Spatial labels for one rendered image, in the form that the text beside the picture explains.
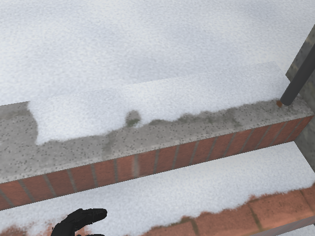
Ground robot left hand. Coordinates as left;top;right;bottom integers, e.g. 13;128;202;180
50;208;107;236

